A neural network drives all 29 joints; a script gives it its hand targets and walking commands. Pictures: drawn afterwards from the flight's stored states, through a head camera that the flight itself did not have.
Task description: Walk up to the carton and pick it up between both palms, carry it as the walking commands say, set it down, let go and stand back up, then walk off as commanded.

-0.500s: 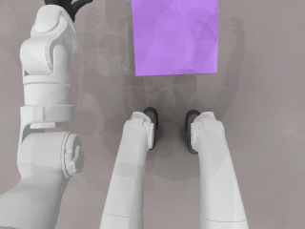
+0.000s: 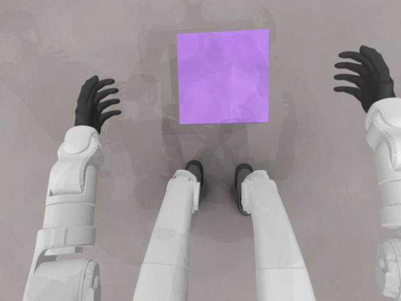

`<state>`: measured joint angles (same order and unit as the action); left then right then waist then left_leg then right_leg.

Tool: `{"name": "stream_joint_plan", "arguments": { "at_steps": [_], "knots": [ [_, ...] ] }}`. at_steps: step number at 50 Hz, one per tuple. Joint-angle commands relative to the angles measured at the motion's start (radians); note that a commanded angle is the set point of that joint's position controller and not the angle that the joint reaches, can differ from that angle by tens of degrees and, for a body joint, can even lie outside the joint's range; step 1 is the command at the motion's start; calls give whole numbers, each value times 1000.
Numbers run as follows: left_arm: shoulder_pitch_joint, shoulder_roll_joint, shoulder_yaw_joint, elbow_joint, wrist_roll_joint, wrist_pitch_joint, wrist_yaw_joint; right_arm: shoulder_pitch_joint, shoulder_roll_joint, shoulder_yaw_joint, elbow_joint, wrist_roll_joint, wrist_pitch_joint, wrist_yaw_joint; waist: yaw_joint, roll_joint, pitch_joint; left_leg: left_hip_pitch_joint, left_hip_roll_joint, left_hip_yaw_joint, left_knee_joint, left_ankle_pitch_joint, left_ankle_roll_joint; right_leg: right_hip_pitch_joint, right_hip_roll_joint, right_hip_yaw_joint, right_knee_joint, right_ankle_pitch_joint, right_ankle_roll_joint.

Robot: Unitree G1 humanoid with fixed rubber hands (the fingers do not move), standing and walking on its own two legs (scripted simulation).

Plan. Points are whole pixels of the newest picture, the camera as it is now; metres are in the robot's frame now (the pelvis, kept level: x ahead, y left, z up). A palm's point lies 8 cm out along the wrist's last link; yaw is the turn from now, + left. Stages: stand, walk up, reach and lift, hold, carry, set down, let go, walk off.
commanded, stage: let go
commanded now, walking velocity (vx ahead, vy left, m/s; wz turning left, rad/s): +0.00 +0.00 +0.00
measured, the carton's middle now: (222, 83) +0.52 +0.00 -0.58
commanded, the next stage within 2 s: stand in 1.00 s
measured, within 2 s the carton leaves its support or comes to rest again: neither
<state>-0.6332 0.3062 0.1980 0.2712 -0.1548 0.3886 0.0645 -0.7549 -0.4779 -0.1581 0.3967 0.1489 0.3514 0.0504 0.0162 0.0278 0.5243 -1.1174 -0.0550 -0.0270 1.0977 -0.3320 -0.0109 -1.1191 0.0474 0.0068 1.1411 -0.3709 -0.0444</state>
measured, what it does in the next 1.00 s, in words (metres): rises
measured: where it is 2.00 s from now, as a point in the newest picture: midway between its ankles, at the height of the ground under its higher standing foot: (218, 196)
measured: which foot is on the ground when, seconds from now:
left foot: down 0.00-1.00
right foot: down 0.00-1.00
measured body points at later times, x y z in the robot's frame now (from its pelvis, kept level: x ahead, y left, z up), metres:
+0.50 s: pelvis +0.06 +0.01 +0.08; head +0.12 +0.00 +0.52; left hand +0.26 +0.25 +0.00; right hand +0.27 -0.22 -0.01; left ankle +0.10 +0.12 -0.64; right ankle +0.09 -0.09 -0.64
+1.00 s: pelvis +0.10 +0.02 +0.10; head +0.12 +0.01 +0.54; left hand +0.26 +0.26 +0.01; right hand +0.27 -0.21 +0.00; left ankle +0.10 +0.12 -0.64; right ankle +0.09 -0.09 -0.64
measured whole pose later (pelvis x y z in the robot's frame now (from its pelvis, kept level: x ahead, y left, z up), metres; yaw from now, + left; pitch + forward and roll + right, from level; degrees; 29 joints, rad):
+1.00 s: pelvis +0.10 +0.02 +0.10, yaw +0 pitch -7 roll +0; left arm 0.24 0.16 0.13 0.43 0.00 0.16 -0.07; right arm 0.19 -0.20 -0.04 0.47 0.06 0.15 0.07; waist 0.00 0.02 0.17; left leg -0.11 -0.04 -0.05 0.55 -0.31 0.02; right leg -0.08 0.04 0.02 0.52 -0.32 -0.02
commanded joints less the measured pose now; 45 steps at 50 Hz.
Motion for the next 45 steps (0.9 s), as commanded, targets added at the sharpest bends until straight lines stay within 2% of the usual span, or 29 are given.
{"name": "stream_joint_plan", "arguments": {
  "at_steps": [1, 2, 4, 5, 6, 7, 8, 9, 10, 12, 13, 15, 16, 17, 19, 20, 22, 23, 25, 30, 31, 32, 33, 34, 35, 36, 37, 38, 45],
  "knots": [
    [216, 138, -92, -460, 29, -112, -57, 213, -134, -86, -456, -71, -91, -38, -92, -96, -2074, 805, -55, 30, -141, 369, -17, 932, -16, 73, -214, 600, 14],
    [212, 114, -84, -495, 21, -118, -61, 235, -131, -104, -472, -67, -94, -33, -116, -93, -2053, 851, -41, 8, -159, 371, -21, 933, -13, 76, -241, 579, 10],
    [320, 60, -100, -361, 20, -125, -79, 276, -67, -37, -435, -62, -110, -19, -82, -105, -1876, 932, -14, -3, -207, 368, -22, 840, -3, 33, -295, 458, 20],
    [290, 77, -82, -332, 42, -138, -83, 295, -58, -70, -340, -84, -115, -10, -68, -56, -1726, 906, -6, -12, -225, 284, -25, 754, -14, 47, -314, 340, 16],
    [337, 80, -61, -216, 70, -131, -84, 329, -47, -68, -262, -111, -122, -4, -61, -98, -1492, 849, 7, -6, -266, 146, -21, 674, -24, 37, -355, 207, 19],
    [424, 39, -74, -231, 80, -151, -90, 436, -15, -18, -233, -99, -139, 13, -25, -37, -1415, 853, -4, -6, -297, 146, -32, 695, -26, 38, -376, 197, 7],
    [530, -6, -92, -117, 87, -158, -100, 572, 28, -16, -100, -126, -136, 17, -48, -50, -1306, 828, 1, -3, -321, 147, -26, 700, -24, 36, -398, 192, 8],
    [520, -6, -94, 26, 119, -158, -111, 528, 49, -5, -6, -135, -149, 21, -30, -31, -1054, 681, 13, 13, -340, 27, -21, 598, -40, 23, -417, 91, 16],
    [590, -39, -101, 94, 136, -165, -117, 573, 75, 11, -4, -158, -156, 26, -32, -70, -953, 665, 21, 17, -384, -89, -9, 592, -43, 14, -452, -46, 25],
    [675, -35, -106, 205, 169, -175, -129, 640, 135, 67, 83, -162, -168, 34, -23, -49, -730, 596, 28, 20, -429, -142, 3, 587, -54, 19, -510, -123, 15],
    [663, 5, -65, 233, 211, -183, -130, 617, 170, 104, 108, -135, -172, 40, 24, -38, -637, 585, 24, 18, -427, -189, 11, 552, -59, 14, -546, -232, 14],
    [640, 5, -57, 272, 219, -203, -138, 594, 169, 73, 117, -186, -184, 34, 18, -87, -547, 585, 15, 35, -461, -213, 16, 600, -58, 21, -612, -303, 11],
    [724, -39, -61, 217, 222, -217, -151, 683, 151, 78, 24, -210, -210, 34, 3, -142, -614, 770, -5, 47, -464, -114, 7, 639, -76, 44, -684, -272, -5],
    [725, -23, -67, 222, 220, -222, -155, 721, 171, 107, 75, -207, -212, 26, -22, -162, -563, 826, 2, 30, -450, -93, 14, 593, -97, 78, -733, -307, -24],
    [781, -68, -83, 142, 213, -263, -151, 774, 168, 116, -42, -212, -251, 21, -19, -183, -649, 976, 0, 27, -481, 56, -2, 631, -94, 76, -733, -130, -16],
    [801, -70, -109, 76, 189, -287, -154, 795, 144, 98, -74, -224, -261, 11, -25, -122, -717, 1011, 6, 22, -501, 98, -1, 713, -81, 67, -705, -31, -10],
    [772, -39, -98, 33, 192, -305, -148, 777, 163, 72, -105, -226, -283, 5, -3, -133, -657, 1028, 4, 31, -530, 117, -7, 733, -69, 48, -716, 19, 5],
    [827, -67, -127, -39, 183, -316, -138, 885, 175, 78, -107, -229, -290, 4, -29, -93, -703, 1106, 13, 18, -578, 190, -16, 782, -42, 35, -685, 110, 15],
    [774, -38, -144, -46, 185, -331, -140, 823, 187, 103, -135, -204, -294, 6, 11, -68, -651, 1051, 17, 18, -603, 172, -14, 832, -29, 12, -688, 131, 28],
    [774, -13, -133, -185, 172, -353, -141, 910, 167, 40, -164, -211, -294, 18, -27, -42, -594, 1120, 15, 7, -638, 225, -34, 938, -30, 26, -701, 215, 26],
    [796, -14, -137, -111, 155, -340, -143, 927, 156, 64, -113, -213, -283, 16, -31, -102, -572, 1126, 27, 5, -649, 214, -18, 920, -32, 13, -710, 200, 32],
    [825, -42, -144, -123, 167, -338, -147, 968, 147, 55, -130, -199, -288, 16, -44, -10, -608, 1132, 20, 2, -633, 260, -31, 976, -36, 43, -708, 262, 18],
    [776, -27, -141, -118, 175, -342, -141, 942, 173, 56, -101, -204, -279, 18, -38, -16, -543, 1068, 17, 10, -642, 223, -30, 970, -33, 24, -712, 257, 24],
    [790, -20, -128, -72, 164, -325, -141, 926, 153, 49, -135, -222, -276, 16, -57, -123, -543, 1118, 17, 1, -643, 232, -15, 938, -38, 33, -723, 235, 34],
    [866, -9, -138, -44, 156, -307, -144, 1025, 150, 40, -82, -227, -256, 9, -62, -88, -541, 1177, 17, 3, -652, 254, -6, 952, -35, 27, -739, 251, 32],
    [920, -21, -129, -10, 170, -298, -145, 1041, 144, 66, -123, -234, -253, 10, -37, -125, -565, 1159, 24, 9, -654, 295, 4, 1000, -32, 13, -740, 285, 37],
    [863, -22, -136, -7, 170, -290, -148, 1024, 146, 72, -69, -211, -243, 10, -51, -66, -512, 1133, 15, 14, -661, 267, -3, 972, -42, 34, -758, 282, 34],
    [859, -7, -133, -39, 183, -294, -138, 984, 145, 48, -127, -242, -243, 7, -44, -128, -521, 1156, 20, 10, -670, 279, 5, 984, -27, 9, -742, 273, 47],
    [878, -14, -126, -16, 176, -255, -129, 1000, 147, 79, -68, -183, -222, 23, -23, -47, -517, 1153, 36, -27, -661, 400, -11, 1006, -13, 6, -726, 341, 40]
  ]
}}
